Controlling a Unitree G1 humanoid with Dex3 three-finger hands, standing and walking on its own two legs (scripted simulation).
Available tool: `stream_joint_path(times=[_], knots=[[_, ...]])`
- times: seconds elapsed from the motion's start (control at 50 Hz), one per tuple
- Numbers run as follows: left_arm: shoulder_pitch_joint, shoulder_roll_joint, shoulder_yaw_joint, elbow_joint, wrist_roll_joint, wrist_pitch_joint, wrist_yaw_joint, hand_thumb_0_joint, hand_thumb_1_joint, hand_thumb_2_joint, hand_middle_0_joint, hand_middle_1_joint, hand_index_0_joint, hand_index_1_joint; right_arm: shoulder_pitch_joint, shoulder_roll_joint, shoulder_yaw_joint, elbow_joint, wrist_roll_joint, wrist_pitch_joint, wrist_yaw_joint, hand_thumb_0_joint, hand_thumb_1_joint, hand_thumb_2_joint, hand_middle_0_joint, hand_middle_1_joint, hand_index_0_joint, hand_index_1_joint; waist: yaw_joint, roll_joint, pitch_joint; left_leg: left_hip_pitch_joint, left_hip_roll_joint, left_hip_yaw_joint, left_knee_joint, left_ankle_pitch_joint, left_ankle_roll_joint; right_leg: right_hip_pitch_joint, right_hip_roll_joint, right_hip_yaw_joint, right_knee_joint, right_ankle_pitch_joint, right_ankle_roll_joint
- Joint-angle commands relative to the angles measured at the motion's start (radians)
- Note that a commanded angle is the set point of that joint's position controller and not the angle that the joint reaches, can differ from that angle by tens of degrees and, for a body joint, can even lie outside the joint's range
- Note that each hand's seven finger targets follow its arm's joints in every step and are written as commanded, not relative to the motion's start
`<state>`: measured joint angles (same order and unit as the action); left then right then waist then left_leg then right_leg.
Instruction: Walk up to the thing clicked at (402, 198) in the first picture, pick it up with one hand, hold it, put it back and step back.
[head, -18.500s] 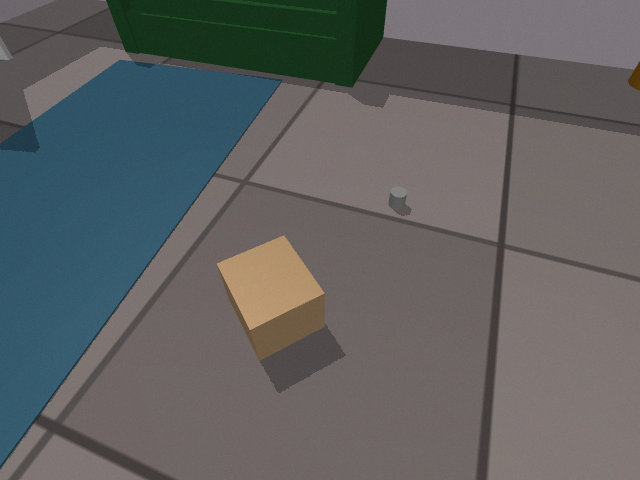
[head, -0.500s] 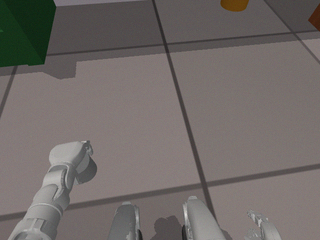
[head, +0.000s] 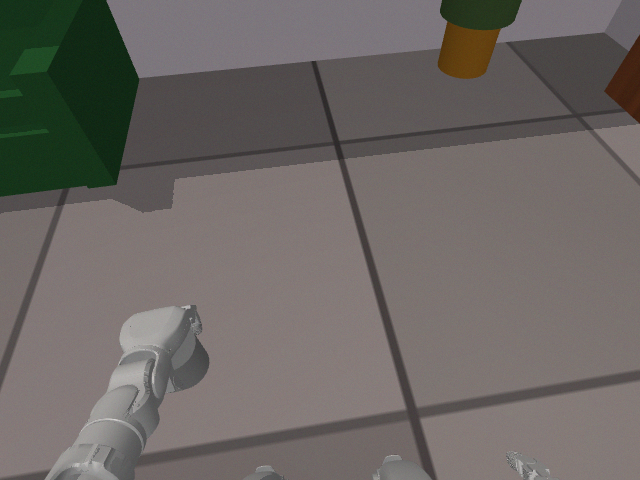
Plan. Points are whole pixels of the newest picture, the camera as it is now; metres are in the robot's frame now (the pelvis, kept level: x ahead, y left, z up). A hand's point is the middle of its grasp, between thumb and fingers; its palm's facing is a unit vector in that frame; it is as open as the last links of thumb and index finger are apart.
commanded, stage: lift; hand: left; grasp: from above
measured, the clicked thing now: (178, 356) +0.33 +0.22 -0.11
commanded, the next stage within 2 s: hold in 0.04 s
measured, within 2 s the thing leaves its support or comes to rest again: neither
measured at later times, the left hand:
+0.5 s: hand (154, 338) +0.33 +0.23 -0.03, palm faces -0.44 -0.06 -0.90, open 10.1 cm
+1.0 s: hand (152, 340) +0.32 +0.22 -0.01, palm faces -0.44 -0.05 -0.89, open 10.1 cm
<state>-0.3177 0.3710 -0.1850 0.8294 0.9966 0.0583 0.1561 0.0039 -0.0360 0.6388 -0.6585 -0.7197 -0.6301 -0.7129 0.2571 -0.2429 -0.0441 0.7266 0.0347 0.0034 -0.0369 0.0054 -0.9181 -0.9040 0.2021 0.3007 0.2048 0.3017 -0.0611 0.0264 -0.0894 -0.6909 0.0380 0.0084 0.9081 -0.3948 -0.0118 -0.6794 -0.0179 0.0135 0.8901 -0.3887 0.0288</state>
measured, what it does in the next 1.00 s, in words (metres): stands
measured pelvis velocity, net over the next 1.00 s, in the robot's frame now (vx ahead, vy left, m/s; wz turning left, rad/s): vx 0.02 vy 0.00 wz -0.02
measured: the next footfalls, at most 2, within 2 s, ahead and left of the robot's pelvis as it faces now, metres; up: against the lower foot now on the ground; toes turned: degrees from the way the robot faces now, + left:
none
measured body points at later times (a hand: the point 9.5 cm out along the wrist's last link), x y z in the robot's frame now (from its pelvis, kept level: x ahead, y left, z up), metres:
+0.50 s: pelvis +0.02 +0.01 +0.03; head +0.05 +0.00 +0.48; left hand +0.35 +0.23 +0.02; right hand +0.13 -0.26 -0.09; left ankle +0.03 +0.13 -0.69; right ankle +0.03 -0.14 -0.69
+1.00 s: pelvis +0.02 +0.00 +0.04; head +0.03 -0.01 +0.49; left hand +0.34 +0.22 +0.04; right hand +0.14 -0.26 -0.08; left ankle +0.03 +0.13 -0.69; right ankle +0.03 -0.14 -0.69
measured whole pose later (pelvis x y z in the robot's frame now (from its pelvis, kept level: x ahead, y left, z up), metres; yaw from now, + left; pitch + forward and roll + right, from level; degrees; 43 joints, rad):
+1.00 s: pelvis +0.02 +0.00 +0.04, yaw -1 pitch +3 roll +0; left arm -0.26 0.38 -0.21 0.70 1.01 0.03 0.02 0.00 -0.05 0.68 -0.65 -0.74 -0.62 -0.73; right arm 0.23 -0.26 -0.05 0.68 0.05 0.05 -0.02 0.01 -0.91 -0.90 0.20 0.30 0.20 0.30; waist -0.01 0.03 -0.04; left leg -0.35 0.03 0.04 0.59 -0.28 -0.01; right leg -0.36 -0.03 0.04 0.59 -0.28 0.03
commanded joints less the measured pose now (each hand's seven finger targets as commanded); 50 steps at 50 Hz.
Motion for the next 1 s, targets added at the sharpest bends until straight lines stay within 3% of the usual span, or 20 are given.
stream_joint_path(times=[0.0,0.06,0.1,0.16,0.2,0.26,0.42,0.58,0.62,0.72,0.74,0.78,0.86,0.98], knots=[[-0.291,0.193,0.065,-0.182,-0.007,-0.010,0.026,0.000,0.444,0.935,-0.863,-0.851,-0.863,-0.852,-0.005,-0.141,-0.045,-0.108,-0.003,-0.033,-0.012,0.000,-0.909,-0.903,0.200,0.300,0.200,0.300,0.012,-0.011,-0.257,0.223,-0.052,0.003,-0.179,0.176,0.017,0.178,0.038,-0.004,-0.213,0.180,-0.024],[-0.311,0.197,0.065,-0.198,-0.003,-0.022,0.019,0.000,0.479,0.921,-0.886,-0.848,-0.891,-0.844,-0.009,-0.144,-0.045,-0.108,-0.003,-0.034,-0.012,0.000,-0.909,-0.903,0.200,0.300,0.200,0.300,0.003,0.002,-0.250,0.252,-0.052,0.005,-0.205,0.172,0.014,0.179,0.038,-0.004,-0.232,0.174,-0.025],[-0.306,0.206,0.072,-0.208,0.002,-0.028,0.020,0.000,0.487,0.925,-0.890,-0.855,-0.897,-0.849,-0.016,-0.144,-0.048,-0.114,-0.002,-0.033,-0.012,0.000,-0.910,-0.904,0.200,0.300,0.200,0.300,0.013,0.023,-0.248,0.282,-0.051,0.005,-0.224,0.179,0.010,0.192,0.039,-0.009,-0.243,0.172,-0.028],[-0.302,0.216,0.081,-0.234,0.016,-0.030,0.027,0.000,0.482,0.907,-0.872,-0.846,-0.884,-0.835,-0.020,-0.148,-0.051,-0.116,0.001,-0.029,-0.011,0.000,-0.907,-0.901,0.200,0.300,0.200,0.300,0.025,0.034,-0.279,0.342,-0.047,0.002,-0.248,0.242,0.002,0.222,0.044,-0.018,-0.246,0.217,-0.034],[-0.322,0.214,0.073,-0.251,0.023,-0.030,0.027,0.000,0.507,0.912,-0.893,-0.835,-0.904,-0.825,-0.023,-0.152,-0.053,-0.110,0.002,-0.027,-0.012,0.000,-0.905,-0.900,0.200,0.300,0.200,0.300,0.016,0.032,-0.271,0.366,-0.046,0.002,-0.258,0.269,0.002,0.233,0.047,-0.017,-0.258,0.244,-0.033],[-0.347,0.219,0.074,-0.247,0.013,-0.028,0.016,0.000,0.515,0.916,-0.905,-0.834,-0.916,-0.824,-0.022,-0.154,-0.055,-0.104,0.004,-0.028,-0.013,0.000,-0.905,-0.900,0.200,0.300,0.200,0.300,0.007,0.022,-0.244,0.376,-0.045,0.006,-0.277,0.266,0.004,0.235,0.047,-0.016,-0.280,0.247,-0.031],[-0.300,0.187,0.049,-0.233,0.001,-0.027,-0.035,0.000,0.484,0.925,-0.870,-0.854,-0.883,-0.842,-0.029,-0.152,-0.058,-0.115,0.006,-0.021,-0.006,0.000,-0.901,-0.899,0.200,0.300,0.200,0.300,0.029,0.019,-0.241,0.410,-0.046,0.012,-0.303,0.366,0.002,0.305,0.051,-0.019,-0.301,0.325,-0.033],[-0.296,0.231,0.082,-0.280,0.011,-0.044,-0.073,0.000,0.518,0.927,-0.887,-0.866,-0.905,-0.849,-0.039,-0.157,-0.056,-0.145,0.008,-0.006,-0.004,0.000,-0.901,-0.900,0.200,0.300,0.200,0.300,0.041,0.014,-0.240,0.432,-0.048,0.021,-0.328,0.393,0.008,0.354,0.049,-0.016,-0.322,0.354,-0.034],[-0.294,0.219,0.074,-0.294,0.012,-0.048,-0.074,0.000,0.503,0.916,-0.872,-0.855,-0.889,-0.838,-0.041,-0.156,-0.056,-0.148,0.007,-0.002,-0.003,0.000,-0.897,-0.898,0.200,0.300,0.200,0.300,0.034,0.022,-0.228,0.449,-0.044,0.024,-0.338,0.389,0.006,0.345,0.050,-0.017,-0.330,0.343,-0.035],[-0.296,0.238,0.094,-0.300,0.021,-0.044,-0.062,0.000,0.509,0.957,-0.882,-0.878,-0.896,-0.865,-0.061,-0.158,-0.055,-0.156,0.008,0.001,-0.002,0.000,-0.901,-0.900,0.200,0.300,0.200,0.300,0.046,0.008,-0.215,0.455,-0.048,0.026,-0.357,0.361,0.010,0.364,0.048,-0.016,-0.353,0.325,-0.033],[-0.295,0.206,0.068,-0.305,0.024,-0.039,-0.065,0.000,0.508,0.958,-0.878,-0.878,-0.893,-0.863,-0.057,-0.155,-0.054,-0.162,0.009,0.001,0.000,0.000,-0.898,-0.899,0.200,0.300,0.200,0.300,0.035,0.002,-0.213,0.458,-0.048,0.027,-0.357,0.366,0.012,0.359,0.046,-0.013,-0.354,0.335,-0.033],[-0.306,0.229,0.085,-0.323,0.021,-0.037,-0.068,0.000,0.509,0.967,-0.876,-0.897,-0.892,-0.882,-0.063,-0.158,-0.056,-0.161,0.008,0.004,0.001,0.000,-0.900,-0.900,0.200,0.300,0.199,0.300,0.045,0.005,-0.216,0.457,-0.049,0.030,-0.365,0.349,0.014,0.373,0.046,-0.011,-0.363,0.321,-0.031],[-0.284,0.214,0.071,-0.325,0.013,-0.031,-0.090,0.000,0.498,0.978,-0.875,-0.891,-0.886,-0.881,-0.072,-0.152,-0.052,-0.163,0.010,0.007,0.002,0.000,-0.902,-0.901,0.200,0.300,0.199,0.300,0.047,-0.008,-0.215,0.468,-0.047,0.030,-0.377,0.361,0.017,0.392,0.045,-0.014,-0.374,0.332,-0.029],[-0.271,0.218,0.069,-0.335,0.007,-0.037,-0.113,0.000,0.505,0.972,-0.877,-0.896,-0.890,-0.883,-0.097,-0.155,-0.047,-0.180,0.015,0.011,-0.002,0.000,-0.903,-0.901,0.199,0.300,0.199,0.300,0.050,-0.008,-0.173,0.468,-0.049,0.030,-0.408,0.300,0.019,0.390,0.043,-0.014,-0.403,0.272,-0.030]])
